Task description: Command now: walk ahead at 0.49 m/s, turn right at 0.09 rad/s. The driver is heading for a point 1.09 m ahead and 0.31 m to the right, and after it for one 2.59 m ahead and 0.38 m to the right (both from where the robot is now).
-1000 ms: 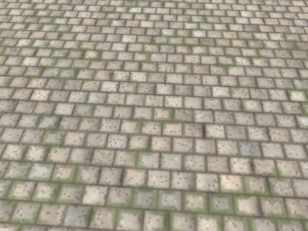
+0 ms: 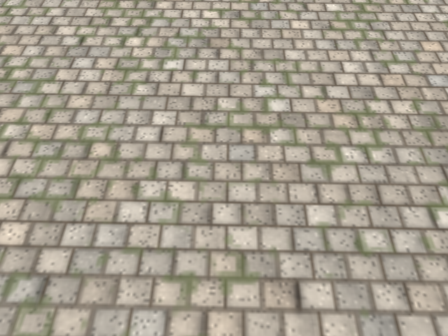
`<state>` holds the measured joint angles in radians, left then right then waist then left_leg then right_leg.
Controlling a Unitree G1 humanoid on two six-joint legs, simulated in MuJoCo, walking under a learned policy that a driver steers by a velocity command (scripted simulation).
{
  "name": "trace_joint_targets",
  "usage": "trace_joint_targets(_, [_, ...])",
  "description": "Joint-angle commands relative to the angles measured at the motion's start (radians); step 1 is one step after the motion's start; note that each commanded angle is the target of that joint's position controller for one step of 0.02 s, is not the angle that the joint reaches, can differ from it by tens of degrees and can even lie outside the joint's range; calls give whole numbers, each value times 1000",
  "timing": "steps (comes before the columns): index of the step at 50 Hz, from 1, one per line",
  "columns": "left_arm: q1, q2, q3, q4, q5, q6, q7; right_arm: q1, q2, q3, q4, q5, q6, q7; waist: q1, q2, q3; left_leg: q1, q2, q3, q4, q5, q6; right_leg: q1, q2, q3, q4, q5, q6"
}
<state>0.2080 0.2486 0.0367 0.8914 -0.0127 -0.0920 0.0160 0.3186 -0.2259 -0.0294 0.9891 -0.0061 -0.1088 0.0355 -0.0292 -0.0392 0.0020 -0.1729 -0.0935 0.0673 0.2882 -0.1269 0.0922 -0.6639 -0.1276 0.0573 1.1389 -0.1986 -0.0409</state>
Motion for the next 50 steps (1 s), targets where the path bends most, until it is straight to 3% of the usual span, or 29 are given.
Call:
trace_joint_targets(1, [50,44,13,-35,8,6,5,-49,-136,-23,-55,-2,-20,-20,50,79,49,-96,286,-187,-205,80,166,-25,-44,5,-128,163,25])
trace_joint_targets(6, [-126,26,5,-87,-5,-1,-17,35,-165,-27,-28,8,-10,-37,-20,77,53,45,292,-93,-197,105,113,-24,-1,-33,-415,323,15])
trace_joint_targets(9, [-206,26,1,-129,-12,1,-37,78,-170,-30,-5,11,3,-38,-50,74,83,174,335,-65,-168,105,102,-75,16,-31,-489,272,-2])
trace_joint_targets(12, [-240,34,2,-172,-12,-1,-61,76,-180,-36,-1,15,22,-41,-45,80,88,280,372,-40,-94,179,78,-91,34,-54,-526,143,-37])
trace_joint_targets(14, [-185,63,15,-182,-9,-2,-72,34,-207,-43,-20,16,35,-45,1,110,38,283,367,4,36,478,50,44,88,-119,-540,46,-71])
trace_joint_targets(15, [-68,93,35,-158,-9,-2,-73,9,-210,-43,-32,13,45,-49,68,109,-34,251,339,46,196,656,27,214,138,-158,-568,59,-94])
trace_joint_targets(16, [115,161,72,-108,-13,0,-67,10,-189,-34,-52,4,50,-55,141,78,-133,131,288,87,439,673,-10,476,163,-127,-587,94,-131])
trace_joint_targets(17, [265,299,112,-94,-2,6,-51,65,-118,-6,-99,-11,30,-51,155,-119,-271,-264,178,111,853,310,-76,876,-90,304,-615,57,-275])
trace_joint_targets(18, [262,286,101,-106,-10,3,-51,80,-70,14,-110,-11,-15,-35,118,-228,-390,-545,17,-64,1091,-399,-96,1074,-239,770,-821,-25,-392])
trace_joint_targets(19, [251,211,80,-107,-1,2,-49,-12,-167,-12,-136,25,-51,-20,143,-162,-319,-656,92,-177,1146,-362,-60,1039,-205,682,-838,-32,-330])
trace_joint_targets(20, [185,167,68,-124,2,2,-44,-86,-178,-13,-164,43,-66,-18,125,-94,-207,-672,138,-159,1105,-280,-39,907,-164,517,-831,41,-285])
trace_joint_targets(21, [102,141,59,-149,5,4,-46,-108,-170,-15,-166,28,-66,-24,80,21,-131,-621,179,-149,1014,-211,-42,739,-123,399,-848,146,-259])
trace_joint_targets(22, [46,110,48,-172,10,4,-46,-103,-177,-27,-164,12,-53,-32,40,37,-101,-540,211,-150,929,-174,-48,621,-87,323,-873,221,-239])
trace_joint_targets(23, [22,103,45,-184,15,5,-47,-91,-165,-29,-171,6,-35,-33,14,21,-82,-484,220,-151,886,-159,-59,545,-63,299,-899,250,-238])
trace_joint_targets(26, [51,145,57,-183,3,-2,-33,-111,-132,-31,-200,-11,-5,-40,-3,11,-45,-465,201,-123,751,-79,-110,447,-25,220,-933,355,-252])
trace_joint_targets(29, [111,163,65,-171,-6,5,-12,-244,-111,-25,-248,-11,-5,-44,38,-7,-13,-469,164,-115,503,99,-134,431,17,178,-931,317,-219])
trace_joint_targets(32, [152,169,67,-163,-9,11,-5,-346,-96,-20,-283,1,-12,-36,79,-44,-2,-405,119,-107,307,231,-128,427,35,185,-916,208,-180])
trace_joint_targets(37, [184,166,71,-152,-14,24,5,-397,-148,-35,-326,10,-31,-18,83,-60,3,-363,104,-152,187,167,-98,549,-22,316,-813,154,-159])
trace_joint_targets(39, [162,169,74,-162,-9,36,10,-338,-169,-45,-316,12,-42,-16,49,-86,-14,-274,94,-138,165,80,-73,572,-25,353,-747,210,-145])
trace_joint_targets(40, [143,150,67,-173,-7,39,8,-247,-187,-58,-292,7,-47,-21,3,-83,-61,-139,89,-119,126,80,-49,557,20,340,-664,280,-124])
trace_joint_targets(41, [118,107,49,-195,2,38,2,-106,-227,-73,-274,-8,-50,-28,-66,-42,-182,107,195,-200,158,77,6,461,76,287,-455,254,-91])
trace_joint_targets(42, [210,44,30,-218,-1,29,0,44,-310,-95,-263,-22,-42,-38,-66,168,-340,494,419,-523,156,8,129,154,211,157,-113,-34,-17])
trace_joint_targets(43, [289,66,23,-228,-23,19,-1,70,-288,-93,-240,0,-29,-29,-33,403,-388,593,546,-866,55,-203,211,-81,210,129,97,-404,1])
trace_joint_targets(44, [238,158,43,-204,-32,22,-1,19,-195,-71,-261,11,-25,-30,-50,246,-246,466,507,-782,23,-323,172,-147,147,155,185,-329,7])
trace_joint_targets(45, [149,172,48,-216,-20,27,-2,-24,-157,-59,-266,9,-16,-31,-52,137,-137,321,459,-619,11,-281,129,-137,109,113,186,-240,11])
trace_joint_targets(46, [100,151,46,-228,-7,28,-3,-67,-142,-51,-261,2,-11,-26,-29,88,-55,177,408,-513,-24,-178,116,-99,83,94,135,-181,11])
trace_joint_targets(47, [85,133,48,-232,-1,30,-6,-90,-123,-43,-254,-5,-11,-23,-4,99,-17,92,367,-437,-54,-108,108,-62,57,92,80,-145,7])
trace_joint_targets(48, [99,111,44,-231,-7,33,-10,-98,-122,-42,-246,-9,-13,-20,17,123,-2,33,339,-380,-82,-63,105,-18,44,80,46,-127,5])
trace_joint_targets(50, [101,78,36,-234,-6,37,-13,-84,-136,-48,-226,1,-22,-14,28,132,-3,3,324,-305,-117,41,129,-1,38,52,-17,-97,10])
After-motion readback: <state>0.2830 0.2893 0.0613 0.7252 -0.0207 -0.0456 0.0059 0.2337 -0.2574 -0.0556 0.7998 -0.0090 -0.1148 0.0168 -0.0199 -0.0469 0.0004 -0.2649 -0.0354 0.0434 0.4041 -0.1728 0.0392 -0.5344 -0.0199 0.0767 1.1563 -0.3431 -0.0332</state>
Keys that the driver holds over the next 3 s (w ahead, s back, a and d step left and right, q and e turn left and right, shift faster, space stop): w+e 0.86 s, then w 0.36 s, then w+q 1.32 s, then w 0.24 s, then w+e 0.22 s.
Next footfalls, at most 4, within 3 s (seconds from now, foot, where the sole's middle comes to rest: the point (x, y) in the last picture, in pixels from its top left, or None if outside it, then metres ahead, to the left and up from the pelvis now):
0.32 right None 0.34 -0.18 -0.78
0.82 left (249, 287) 0.67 -0.07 -0.78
1.32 right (354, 258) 0.77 -0.43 -0.78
1.86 left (299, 177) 1.13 -0.30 -0.78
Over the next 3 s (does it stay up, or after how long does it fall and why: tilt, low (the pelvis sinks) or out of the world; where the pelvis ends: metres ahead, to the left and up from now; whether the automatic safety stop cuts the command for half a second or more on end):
stays up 1.54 -0.30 -0.01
